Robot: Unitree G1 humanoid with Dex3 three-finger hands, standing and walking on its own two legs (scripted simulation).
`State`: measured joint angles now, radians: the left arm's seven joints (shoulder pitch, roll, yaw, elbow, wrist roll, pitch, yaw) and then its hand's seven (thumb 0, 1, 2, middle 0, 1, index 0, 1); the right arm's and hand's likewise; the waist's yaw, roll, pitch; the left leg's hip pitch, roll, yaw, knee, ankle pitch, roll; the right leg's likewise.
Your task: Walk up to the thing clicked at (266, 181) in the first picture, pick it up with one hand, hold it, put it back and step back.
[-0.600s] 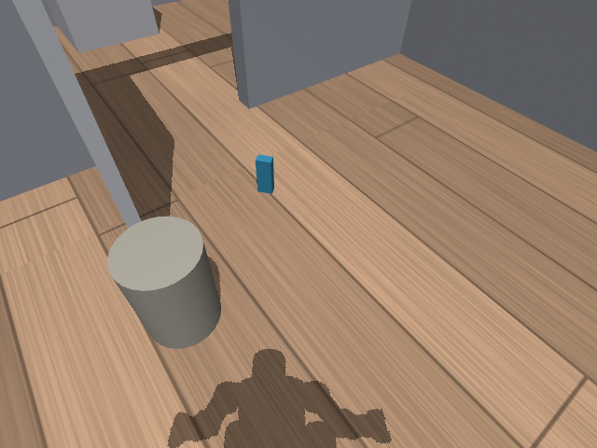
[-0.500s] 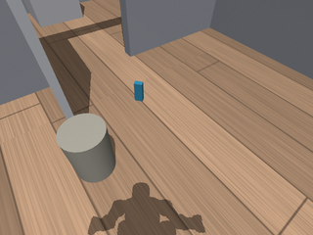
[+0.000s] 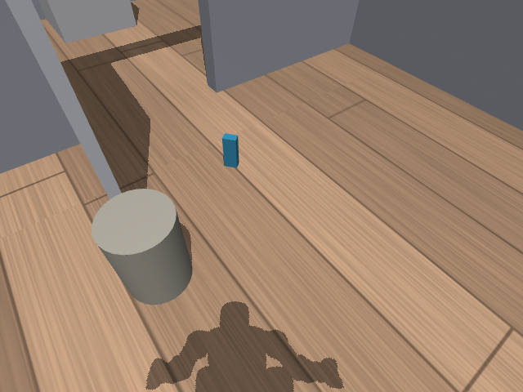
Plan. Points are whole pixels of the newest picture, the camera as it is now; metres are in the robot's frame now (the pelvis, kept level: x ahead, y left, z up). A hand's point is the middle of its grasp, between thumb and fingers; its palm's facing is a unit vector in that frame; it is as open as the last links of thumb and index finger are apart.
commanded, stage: stand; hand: left
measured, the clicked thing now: (230, 151) +1.35 +0.15 -0.69
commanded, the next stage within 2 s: walk up in 0.52 s
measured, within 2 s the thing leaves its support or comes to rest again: neither
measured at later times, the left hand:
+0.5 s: hand out of the picture +0.08 +0.26 -0.16, palm faces -0.01 -0.94 -0.34, open 7.4 cm
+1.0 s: hand (135, 385) +0.17 +0.21 -0.13, palm faces +0.03 -0.91 -0.42, open 7.4 cm
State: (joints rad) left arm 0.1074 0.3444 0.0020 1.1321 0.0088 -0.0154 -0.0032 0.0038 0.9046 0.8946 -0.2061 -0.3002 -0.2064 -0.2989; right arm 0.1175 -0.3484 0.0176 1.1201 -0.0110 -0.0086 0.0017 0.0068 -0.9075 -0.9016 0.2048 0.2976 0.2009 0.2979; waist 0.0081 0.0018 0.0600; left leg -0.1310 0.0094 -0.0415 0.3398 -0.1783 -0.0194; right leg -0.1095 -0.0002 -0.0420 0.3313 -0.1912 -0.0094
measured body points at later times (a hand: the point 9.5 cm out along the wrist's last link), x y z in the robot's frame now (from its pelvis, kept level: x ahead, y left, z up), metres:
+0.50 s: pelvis +0.01 +0.01 +0.00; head +0.02 +0.01 +0.45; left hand +0.08 +0.31 -0.13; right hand +0.09 -0.29 -0.13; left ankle +0.01 +0.13 -0.75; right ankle -0.01 -0.11 -0.75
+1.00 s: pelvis +0.13 -0.08 -0.01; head +0.12 -0.11 +0.44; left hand +0.17 +0.25 -0.10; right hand +0.18 -0.41 -0.14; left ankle +0.12 +0.06 -0.68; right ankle +0.14 -0.17 -0.75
